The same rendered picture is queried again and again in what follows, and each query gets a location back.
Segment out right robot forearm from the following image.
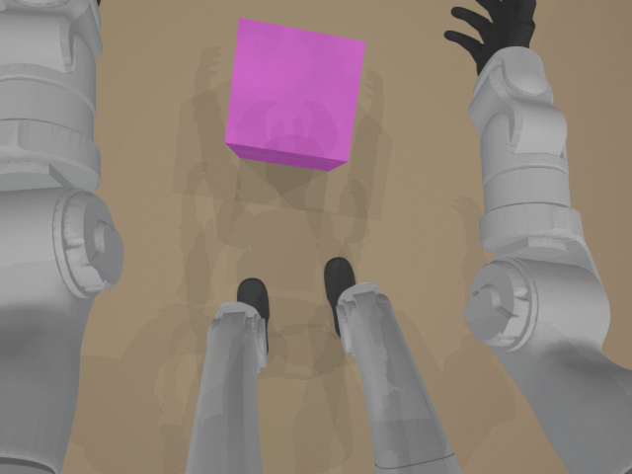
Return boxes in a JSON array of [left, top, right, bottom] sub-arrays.
[[468, 46, 610, 322]]

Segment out right robot hand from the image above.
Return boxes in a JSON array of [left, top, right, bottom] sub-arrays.
[[444, 0, 536, 76]]

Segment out robot left upper arm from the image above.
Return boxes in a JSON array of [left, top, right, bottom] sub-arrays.
[[0, 187, 123, 474]]

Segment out left robot forearm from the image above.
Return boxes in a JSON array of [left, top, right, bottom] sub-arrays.
[[0, 0, 103, 193]]

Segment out carton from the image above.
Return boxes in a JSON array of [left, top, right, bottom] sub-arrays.
[[225, 18, 365, 172]]

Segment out robot right shin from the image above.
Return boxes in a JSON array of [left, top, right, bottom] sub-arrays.
[[338, 281, 396, 317]]

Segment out robot right upper arm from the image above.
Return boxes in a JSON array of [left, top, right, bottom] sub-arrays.
[[464, 257, 632, 474]]

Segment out robot left foot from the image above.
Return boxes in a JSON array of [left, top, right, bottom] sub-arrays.
[[237, 277, 270, 355]]

